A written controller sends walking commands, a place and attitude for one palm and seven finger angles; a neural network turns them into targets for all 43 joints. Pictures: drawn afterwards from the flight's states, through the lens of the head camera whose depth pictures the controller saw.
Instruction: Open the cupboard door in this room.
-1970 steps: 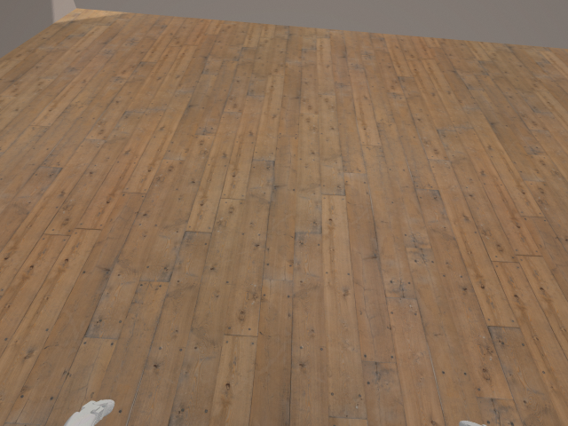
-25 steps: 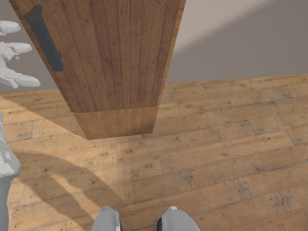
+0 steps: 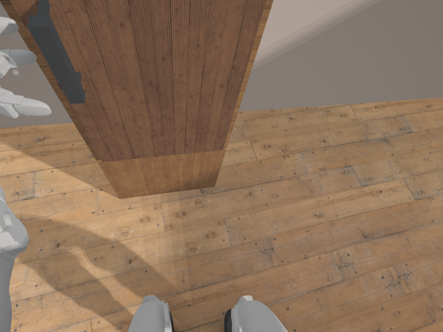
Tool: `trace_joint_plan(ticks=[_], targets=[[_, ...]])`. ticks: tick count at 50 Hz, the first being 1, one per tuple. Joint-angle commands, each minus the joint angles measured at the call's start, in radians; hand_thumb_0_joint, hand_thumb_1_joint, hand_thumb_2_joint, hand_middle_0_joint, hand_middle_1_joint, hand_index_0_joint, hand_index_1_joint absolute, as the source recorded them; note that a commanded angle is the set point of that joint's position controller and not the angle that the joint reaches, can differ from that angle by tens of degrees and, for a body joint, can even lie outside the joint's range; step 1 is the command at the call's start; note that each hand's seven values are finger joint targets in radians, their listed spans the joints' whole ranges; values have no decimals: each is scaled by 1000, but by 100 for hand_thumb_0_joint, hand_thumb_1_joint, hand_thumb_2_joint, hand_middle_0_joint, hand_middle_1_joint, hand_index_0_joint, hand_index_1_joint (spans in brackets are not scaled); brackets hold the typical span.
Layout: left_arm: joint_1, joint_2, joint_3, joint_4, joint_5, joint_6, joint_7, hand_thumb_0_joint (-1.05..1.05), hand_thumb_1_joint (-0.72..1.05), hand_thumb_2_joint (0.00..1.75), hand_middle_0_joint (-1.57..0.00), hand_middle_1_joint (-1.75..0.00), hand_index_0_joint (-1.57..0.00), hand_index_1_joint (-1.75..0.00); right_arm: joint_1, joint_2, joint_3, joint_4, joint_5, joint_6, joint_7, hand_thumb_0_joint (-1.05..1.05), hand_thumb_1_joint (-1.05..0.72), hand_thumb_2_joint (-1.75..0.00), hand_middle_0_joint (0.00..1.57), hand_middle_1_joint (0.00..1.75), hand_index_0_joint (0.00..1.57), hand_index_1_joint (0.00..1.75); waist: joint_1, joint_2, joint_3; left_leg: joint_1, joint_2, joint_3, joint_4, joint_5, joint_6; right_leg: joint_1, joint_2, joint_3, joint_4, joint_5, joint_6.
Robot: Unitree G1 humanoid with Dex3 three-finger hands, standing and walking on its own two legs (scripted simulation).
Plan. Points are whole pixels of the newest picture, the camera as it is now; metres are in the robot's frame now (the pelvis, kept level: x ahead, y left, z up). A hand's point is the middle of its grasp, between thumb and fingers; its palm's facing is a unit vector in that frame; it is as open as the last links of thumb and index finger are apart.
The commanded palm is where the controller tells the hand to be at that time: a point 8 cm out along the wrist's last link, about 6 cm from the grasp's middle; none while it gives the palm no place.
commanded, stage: move the hooked fingers beside the handle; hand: left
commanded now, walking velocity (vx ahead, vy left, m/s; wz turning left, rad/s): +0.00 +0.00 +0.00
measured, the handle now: (62, 56) +0.56 +0.22 +0.10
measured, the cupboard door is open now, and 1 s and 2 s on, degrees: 0 0 0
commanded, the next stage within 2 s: slide the fingers in behind the handle in 0.46 s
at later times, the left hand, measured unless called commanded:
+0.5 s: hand (17, 78) +0.50 +0.27 +0.10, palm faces +0.08 -1.00 -0.01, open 14.0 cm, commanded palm +0.49 +0.31 +0.10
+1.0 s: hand (36, 77) +0.51 +0.25 +0.11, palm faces +0.09 -1.00 -0.01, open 14.2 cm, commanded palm +0.49 +0.28 +0.10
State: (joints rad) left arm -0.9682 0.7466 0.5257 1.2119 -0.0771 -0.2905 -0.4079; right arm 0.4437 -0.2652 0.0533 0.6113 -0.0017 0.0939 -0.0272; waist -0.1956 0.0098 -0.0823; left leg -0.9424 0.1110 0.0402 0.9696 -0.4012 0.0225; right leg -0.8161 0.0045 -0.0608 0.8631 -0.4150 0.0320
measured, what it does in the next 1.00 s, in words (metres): stands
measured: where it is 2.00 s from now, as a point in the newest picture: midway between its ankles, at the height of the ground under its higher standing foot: outside the picture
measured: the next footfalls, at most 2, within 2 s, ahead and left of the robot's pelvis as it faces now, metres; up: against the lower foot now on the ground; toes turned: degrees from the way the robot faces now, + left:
none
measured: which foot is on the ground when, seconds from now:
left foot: down 0.00-1.00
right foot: down 0.00-1.00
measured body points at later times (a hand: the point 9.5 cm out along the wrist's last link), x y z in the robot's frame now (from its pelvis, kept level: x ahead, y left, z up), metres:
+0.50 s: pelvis -0.01 -0.01 +0.00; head +0.13 +0.04 +0.42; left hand +0.49 +0.33 +0.11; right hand +0.00 -0.28 -0.10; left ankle +0.02 +0.10 -0.68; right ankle -0.01 -0.15 -0.68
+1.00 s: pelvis -0.01 -0.02 +0.00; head +0.12 +0.02 +0.43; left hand +0.49 +0.30 +0.11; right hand -0.02 -0.28 -0.10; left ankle +0.02 +0.10 -0.68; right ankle -0.01 -0.15 -0.68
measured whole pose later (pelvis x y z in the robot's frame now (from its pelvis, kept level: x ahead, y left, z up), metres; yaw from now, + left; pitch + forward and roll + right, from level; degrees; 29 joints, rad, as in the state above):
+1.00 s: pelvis -0.01 -0.02 +0.00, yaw +1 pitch +20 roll -4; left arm -1.00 0.69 0.44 1.25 -0.09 -0.31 -0.34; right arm 0.43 -0.27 0.05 0.64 0.00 0.08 -0.02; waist -0.19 0.02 -0.08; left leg -0.95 0.11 0.01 0.98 -0.39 0.00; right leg -0.82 0.01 -0.09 0.89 -0.43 0.01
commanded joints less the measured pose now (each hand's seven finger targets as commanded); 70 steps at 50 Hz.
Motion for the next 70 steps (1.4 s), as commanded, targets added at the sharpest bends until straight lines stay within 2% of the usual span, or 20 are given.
trace_joint_plan(ticks=[1, 4, 7, 9, 14, 15, 20, 24, 28, 31, 34, 35, 40, 41, 45, 49, 53, 59, 62, 70], targets=[[-390, 293, 18, -209, -15, -59, 25, 0, -50, 30, -30, -120, -30, -120, 174, -216, -84, -43, -5, -9, -17, 0, -90, -90, 20, 30, 20, 30, 23, 244, -481, 601, -44, -102, -87, 499, -5, 11, 70, -12, -76, 309, -43], [-386, 284, 8, -191, -12, -56, 30, 0, -50, 30, -30, -120, -30, -120, 171, -216, -83, -45, -5, -6, -14, 0, -90, -90, 20, 30, 20, 30, 13, 205, -437, 573, -45, -102, -93, 465, -3, 12, 70, -13, -81, 297, -42], [-386, 265, 3, -199, -23, -70, 23, 0, -50, 30, -30, -120, -30, -120, 163, -215, -85, -48, -6, -6, -15, 0, -90, -90, 20, 30, 20, 30, 14, 220, -458, 597, -45, -101, -87, 479, -4, 8, 70, -10, -80, 305, -44], [-386, 269, 0, -177, -28, -71, 16, 0, -50, 30, -30, -120, -30, -120, 155, -217, -82, -49, -3, -5, -19, 0, -90, -90, 20, 30, 20, 30, 7, 178, -427, 551, -47, -96, -90, 435, -1, 20, 68, -9, -80, 293, -42], [-443, 274, -17, -157, -25, -77, 7, 0, -50, 30, -30, -120, -30, -120, 144, -220, -77, -46, 2, -9, -26, 0, -90, -90, 20, 30, 20, 30, -8, 183, -407, 520, -51, -100, -86, 374, 3, 0, 64, -3, -78, 254, -42], [-464, 257, -28, -182, -28, -85, 7, 0, -50, 30, -30, -120, -30, -120, 145, -217, -77, -43, -1, -13, -26, 0, -90, -90, 20, 30, 20, 30, -7, 222, -428, 545, -53, -99, -78, 394, 3, -9, 64, -1, -73, 262, -45], [-486, 269, -21, -205, -29, -100, 11, 0, -50, 30, -30, -120, -30, -120, 149, -217, -77, -32, -4, -16, -29, 0, -90, -90, 20, 30, 20, 30, -6, 253, -485, 585, -50, -110, -68, 414, -2, -20, 64, -4, -65, 259, -47], [-512, 273, -33, -147, -21, -72, 16, 0, -50, 30, -30, -120, -30, -120, 148, -221, -74, -24, 1, -18, -33, 0, -90, -90, 20, 30, 20, 30, -24, 208, -443, 523, -51, -109, -69, 340, 4, -26, 62, -1, -74, 224, -40], [-490, 334, 8, -153, -5, -67, 31, 0, -50, 30, -30, -120, -30, -120, 157, -222, -72, -31, -2, -20, -35, 0, -90, -90, 20, 30, 20, 30, -7, 219, -486, 518, -53, -103, -63, 371, 6, 4, 60, 4, -68, 253, -39], [-490, 268, -31, -206, -11, -84, 36, 0, -50, 30, -30, -120, -30, -120, 159, -212, -76, -30, -6, -22, -26, 0, -90, -90, 20, 30, 20, 30, -1, 270, -521, 571, -51, -103, -60, 416, 1, -1, 64, 1, -65, 278, -41], [-449, 233, -41, -175, -25, -69, 37, 0, -50, 30, -30, -120, -30, -120, 159, -212, -78, -30, -4, -17, -21, 0, -90, -90, 20, 30, 20, 30, -10, 198, -476, 525, -52, -96, -68, 377, 6, 17, 68, -1, -77, 269, -37], [-461, 262, -11, -179, -30, -72, 41, 0, -50, 30, -30, -120, -30, -120, 166, -215, -77, -27, -7, -19, -23, 0, -90, -90, 20, 30, 20, 30, -5, 187, -477, 511, -53, -95, -68, 378, 9, 37, 68, 2, -76, 279, -39], [-498, 227, -45, -184, -20, -79, 56, 0, -50, 30, -30, -120, -30, -120, 167, -210, -77, -15, -4, -25, -23, 0, -90, -90, 20, 30, 20, 30, -20, 198, -434, 494, -57, -92, -75, 327, 12, 17, 67, 6, -88, 245, -39], [-495, 229, -44, -199, -17, -85, 59, 0, -50, 30, -30, -120, -30, -120, 168, -211, -81, -13, -5, -27, -22, 0, -90, -90, 20, 30, 20, 30, -16, 214, -467, 514, -57, -91, -74, 335, 11, 16, 66, 9, -86, 247, -38], [-499, 154, -89, -201, -24, -95, 62, 0, -50, 30, -30, -120, -30, -120, 167, -201, -82, -3, -8, -32, -17, 0, -90, -90, 20, 30, 20, 30, -27, 212, -449, 529, -57, -94, -72, 350, 10, 3, 67, 4, -86, 255, -42], [-512, 179, -75, -176, -28, -86, 66, 0, -50, 30, -30, -120, -30, -120, 163, -206, -81, 1, -3, -36, -19, 0, -90, -90, 20, 30, 20, 30, -31, 179, -435, 485, -59, -92, -76, 308, 13, 20, 64, 9, -89, 239, -37], [-477, 190, -47, -194, -27, -93, 82, 0, -50, 30, -30, -120, -30, -120, 161, -201, -82, -8, -7, -39, -14, 0, -90, -90, 20, 30, 20, 30, -6, 200, -485, 511, -62, -88, -68, 359, 10, 43, 63, 9, -77, 280, -38], [-465, 220, -31, -166, -10, -86, 108, 0, -50, 30, -30, -120, -30, -120, 151, -202, -79, -21, -2, -37, -12, 0, -90, -90, 20, 30, 20, 30, -8, 164, -443, 444, -65, -76, -70, 325, 14, 75, 62, 17, -78, 287, -34], [-486, 169, -68, -192, -8, -94, 110, 0, -50, 30, -30, -120, -30, -120, 151, -196, -81, -18, -4, -39, -9, 0, -90, -90, 20, 30, 20, 30, -10, 217, -471, 498, -63, -81, -64, 360, 8, 41, 61, 11, -71, 292, -37], [-526, 48, -123, -202, -30, -95, 131, 0, -50, 30, -30, -120, -30, -120, 160, -196, -90, -2, -13, -46, -2, 0, -90, -90, 20, 30, 20, 30, -31, 195, -443, 538, -56, -107, -76, 336, 2, -26, 64, -6, -74, 230, -44]])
